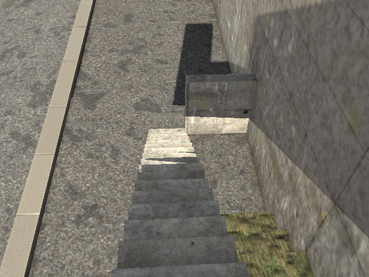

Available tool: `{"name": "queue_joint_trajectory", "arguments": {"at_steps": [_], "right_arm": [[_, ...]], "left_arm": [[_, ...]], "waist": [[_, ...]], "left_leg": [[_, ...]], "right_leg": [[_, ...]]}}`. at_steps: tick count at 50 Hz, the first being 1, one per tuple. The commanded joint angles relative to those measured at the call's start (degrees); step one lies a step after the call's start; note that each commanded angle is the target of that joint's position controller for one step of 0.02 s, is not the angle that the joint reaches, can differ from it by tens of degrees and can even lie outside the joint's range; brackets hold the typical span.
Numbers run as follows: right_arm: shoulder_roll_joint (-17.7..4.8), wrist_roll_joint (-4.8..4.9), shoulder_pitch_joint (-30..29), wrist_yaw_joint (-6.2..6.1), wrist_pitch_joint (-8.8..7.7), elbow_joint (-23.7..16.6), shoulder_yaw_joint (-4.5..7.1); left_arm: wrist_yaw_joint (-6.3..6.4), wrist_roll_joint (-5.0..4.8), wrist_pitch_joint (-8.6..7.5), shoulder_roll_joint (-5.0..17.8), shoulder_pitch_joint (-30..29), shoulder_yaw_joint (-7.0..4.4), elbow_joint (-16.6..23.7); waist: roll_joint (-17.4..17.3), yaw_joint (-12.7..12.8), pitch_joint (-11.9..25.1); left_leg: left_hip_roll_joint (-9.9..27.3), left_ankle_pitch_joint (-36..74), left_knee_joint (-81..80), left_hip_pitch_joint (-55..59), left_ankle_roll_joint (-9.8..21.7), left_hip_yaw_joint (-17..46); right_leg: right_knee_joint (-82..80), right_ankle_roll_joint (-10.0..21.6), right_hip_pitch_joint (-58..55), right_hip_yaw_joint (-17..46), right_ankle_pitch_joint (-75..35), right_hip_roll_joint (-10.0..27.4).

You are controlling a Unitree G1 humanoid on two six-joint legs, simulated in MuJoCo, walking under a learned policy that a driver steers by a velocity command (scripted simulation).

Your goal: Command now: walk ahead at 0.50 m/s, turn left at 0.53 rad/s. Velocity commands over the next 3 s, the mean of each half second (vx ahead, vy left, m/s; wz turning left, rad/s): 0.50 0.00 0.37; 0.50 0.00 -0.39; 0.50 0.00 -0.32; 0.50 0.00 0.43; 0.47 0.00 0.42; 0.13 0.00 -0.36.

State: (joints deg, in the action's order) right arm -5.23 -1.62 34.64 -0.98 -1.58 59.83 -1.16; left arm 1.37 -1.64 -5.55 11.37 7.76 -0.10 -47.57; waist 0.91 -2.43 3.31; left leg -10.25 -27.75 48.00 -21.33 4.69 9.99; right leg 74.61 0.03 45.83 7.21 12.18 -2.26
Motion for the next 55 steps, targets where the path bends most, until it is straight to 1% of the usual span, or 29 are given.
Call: {"name": "queue_joint_trajectory", "arguments": {"at_steps": [1,2,4,6,9,10,11,12,14,16,17,20,22,25,26,28,29,30,31,32,33,34,36,38,40,42,46,48,55], "right_arm": [[-7.52,2.44,0.06,-3.49,-1.89,-3.59,1.29],[-6.69,4.66,-2.35,-5.13,-1.80,-5.52,1.23],[-6.31,3.40,-1.35,-5.33,-0.51,-4.20,1.66],[-4.62,2.22,-8.34,-5.06,0.38,-4.88,1.43],[-5.63,3.64,-18.59,-3.19,3.30,-10.47,1.99],[-5.28,3.20,-16.34,-1.81,3.38,-11.82,2.30],[-2.00,4.01,-5.50,-0.49,1.33,-15.32,1.88],[-4.39,3.66,-3.99,0.76,0.05,-14.14,1.92],[-5.42,3.76,-9.15,0.75,-0.41,-13.03,2.41],[-5.23,5.61,-13.77,-1.02,1.48,-13.38,1.95],[-3.72,4.07,-11.71,-1.12,2.26,-12.73,1.76],[-7.98,2.28,-19.75,-0.52,1.92,-14.64,2.85],[-6.54,2.01,-31.00,1.79,-0.59,-18.37,2.12],[-7.58,1.72,-31.89,3.72,-0.98,-21.37,2.40],[-8.22,2.34,-27.26,3.32,0.17,-20.88,2.77],[-11.82,0.94,-0.77,2.42,1.19,-10.33,4.98],[-12.17,1.95,3.37,1.12,0.96,-11.03,5.60],[-12.81,2.21,8.20,1.14,-0.17,-6.90,5.33],[-14.61,-0.93,7.76,2.40,-1.82,-5.85,3.60],[-16.36,-0.78,7.80,3.58,-2.07,-6.40,4.25],[-11.55,-0.07,7.34,4.65,-1.99,-6.20,2.88],[-14.58,-0.56,3.99,5.08,-2.68,-4.86,3.59],[-8.51,-3.28,-6.28,5.28,-3.13,-5.89,1.42],[-4.39,-2.87,-11.82,4.30,-3.83,-6.34,-1.67],[-6.55,-2.28,-12.82,2.69,-3.53,-5.04,-2.01],[-11.99,-2.04,-12.54,2.31,-4.24,-3.88,-1.11],[-9.76,0.00,2.86,0.15,-4.45,0.61,-0.81],[-11.31,0.23,-0.86,-2.15,-4.24,0.16,-0.68],[-15.51,2.31,-11.83,1.29,-2.99,-3.31,2.43]], "left_arm": [[-0.84,-0.15,0.64,3.69,3.50,-0.92,2.38],[-1.08,1.90,0.05,5.39,-0.59,-0.91,5.40],[-1.43,2.61,0.93,-0.69,-4.71,-0.25,9.25],[-1.44,0.85,1.59,1.00,11.25,-1.84,5.93],[-2.24,1.96,0.26,1.25,35.50,-2.28,-0.31],[-3.08,0.75,0.44,-0.83,37.07,-1.06,-2.68],[-3.89,1.39,-0.74,3.27,31.19,-0.15,-1.52],[-3.95,-0.17,-1.05,3.42,30.15,-1.29,-2.80],[-4.43,1.94,-1.23,-0.55,32.30,-0.29,-6.64],[-1.35,4.43,-0.43,2.58,16.63,0.80,-4.82],[-0.71,5.05,-0.27,3.49,15.48,0.93,-5.72],[-0.14,-1.29,-0.73,4.14,25.18,0.93,-10.09],[0.90,-0.18,-0.10,1.37,35.31,1.48,-13.15],[3.95,-0.51,2.00,7.40,25.27,-0.27,-10.37],[4.19,0.00,2.77,8.56,23.40,-1.03,-9.50],[2.34,-1.07,3.53,8.77,17.71,-1.83,-9.29],[2.84,-1.93,4.71,6.51,19.72,-2.49,-9.94],[3.24,0.22,4.32,4.73,24.41,-2.31,-11.99],[1.87,0.99,3.11,-0.58,31.98,-1.68,-10.46],[1.06,-0.70,1.42,0.78,34.50,-1.41,-8.28],[1.22,-1.93,1.62,3.39,29.86,-1.74,-6.63],[1.34,-2.54,2.44,0.79,26.01,-0.94,-4.14],[1.81,-3.60,6.78,2.17,19.36,-1.20,-2.86],[1.70,-0.98,9.57,3.78,17.63,-2.15,-2.11],[1.15,1.48,9.99,1.55,17.39,-2.32,-2.49],[0.52,1.34,9.29,3.14,20.72,-3.12,-4.40],[-1.32,-1.40,7.46,4.27,-0.86,-3.46,3.18],[-3.40,0.31,7.03,2.61,-3.18,-2.86,4.48],[-3.65,0.17,12.46,6.17,-1.99,-4.51,4.14]], "waist": [[-4.82,5.19,-3.73],[-1.19,4.06,-8.01],[-6.59,0.52,-4.10],[-11.79,8.35,-2.51],[5.25,22.04,-0.26],[7.42,18.07,-1.30],[22.05,5.85,1.57],[16.71,4.87,0.78],[0.47,4.19,-2.63],[-3.65,-2.09,-13.63],[-5.72,-4.16,-11.19],[-1.84,1.27,-12.78],[1.51,8.13,-11.47],[5.59,7.90,-9.44],[8.44,6.54,-8.37],[9.34,-6.95,0.68],[0.25,-9.33,-3.76],[-9.48,-9.48,-5.95],[-22.23,-1.31,1.40],[-22.65,-0.73,10.18],[-10.18,-1.40,12.14],[-8.09,0.42,10.43],[-6.83,3.68,0.78],[-6.50,6.79,-7.22],[-9.98,7.72,-5.56],[-10.49,8.73,-2.18],[-8.02,-3.29,-11.59],[-8.40,-2.42,-11.91],[-6.21,-2.95,-12.81]], "left_leg": [[11.84,19.78,-7.71,-6.64,9.05,23.51],[2.65,8.93,-4.95,-16.60,4.42,12.98],[-0.17,3.05,-4.58,-20.15,3.26,13.14],[-0.60,0.60,7.13,-23.85,3.57,16.52],[-8.52,11.47,49.36,-22.71,-5.29,3.07],[-9.10,-15.05,70.09,-36.21,-4.26,1.28],[-3.75,-21.52,72.58,-49.09,-3.21,6.21],[2.20,-19.18,72.94,-57.20,-2.35,7.44],[5.61,-1.60,61.21,-54.90,-0.13,4.94],[11.37,16.33,32.89,-29.80,-5.97,4.79],[11.15,21.10,31.70,-18.33,-6.64,1.96],[11.87,28.38,27.42,-39.62,-4.85,2.23],[14.82,34.82,14.44,-48.21,-3.89,1.28],[9.10,58.91,-14.23,4.35,-6.39,-6.30],[9.69,57.83,-16.71,7.41,-7.08,-5.97],[9.39,57.85,-9.46,26.13,-6.80,-9.95],[15.42,54.68,-37.75,24.64,-4.43,-6.33],[21.27,68.49,-39.44,34.74,-1.43,-5.10],[30.48,113.02,-8.59,48.36,2.03,0.46],[37.28,116.23,-6.19,50.21,8.07,6.80],[35.50,90.38,-12.54,44.70,8.92,6.79],[39.29,68.35,-17.30,37.42,12.63,12.08],[39.33,31.82,-23.22,12.09,12.94,15.21],[32.56,22.47,-26.98,-5.29,9.68,6.23],[27.43,21.78,-28.90,-10.97,6.14,-1.38],[27.87,26.31,-26.61,-8.89,6.44,-3.63],[32.75,15.62,-19.23,21.35,2.71,1.43],[30.08,12.32,-18.52,10.55,0.56,-7.07],[30.57,5.48,-1.82,4.95,-5.06,-15.98]], "right_leg": [[-15.48,-0.26,-3.54,1.75,-20.97,0.09],[-35.79,-0.21,-15.34,-2.55,-35.45,-1.79],[-43.66,-1.72,-31.83,-4.00,-41.71,-4.92],[-34.08,-1.69,-40.43,-0.77,-43.21,-2.93],[-65.22,2.57,-59.03,0.41,-47.49,6.57],[-55.75,6.37,-67.89,2.56,-55.63,14.91],[-32.60,14.61,-74.41,14.48,-85.31,24.05],[-30.48,17.91,-73.14,18.12,-77.53,27.08],[-36.30,13.96,-53.88,13.96,-40.27,20.43],[-45.94,16.29,-11.75,21.58,-24.60,23.41],[-47.07,16.14,-4.36,18.96,-23.35,21.21],[-36.21,11.37,-25.93,17.15,-8.70,13.19],[-31.88,11.60,-40.51,22.06,-4.73,12.29],[-32.54,8.73,-6.93,5.85,9.57,3.62],[-27.84,8.52,-7.54,4.69,10.21,3.79],[-3.94,3.77,-7.80,1.11,-4.01,1.49],[10.14,1.03,-12.62,0.49,-4.48,-2.88],[36.85,0.14,-2.68,1.63,28.87,-8.95],[51.99,0.11,13.57,8.24,40.75,-8.66],[51.89,-1.64,17.60,10.03,36.47,-6.96],[42.59,-1.41,17.34,7.78,29.38,-4.17],[42.57,-1.46,19.15,4.30,24.58,-1.73],[29.82,-0.09,17.09,7.24,9.06,2.93],[12.61,0.34,8.72,8.01,-4.46,2.00],[-0.06,0.46,-3.44,1.38,-14.38,1.66],[6.76,0.73,-8.15,-0.73,-19.86,0.92],[-15.08,4.18,22.14,11.42,-25.51,1.95],[-29.38,2.54,5.66,5.06,-39.83,2.82],[-38.76,4.62,-14.39,-3.08,-29.30,7.05]]}}
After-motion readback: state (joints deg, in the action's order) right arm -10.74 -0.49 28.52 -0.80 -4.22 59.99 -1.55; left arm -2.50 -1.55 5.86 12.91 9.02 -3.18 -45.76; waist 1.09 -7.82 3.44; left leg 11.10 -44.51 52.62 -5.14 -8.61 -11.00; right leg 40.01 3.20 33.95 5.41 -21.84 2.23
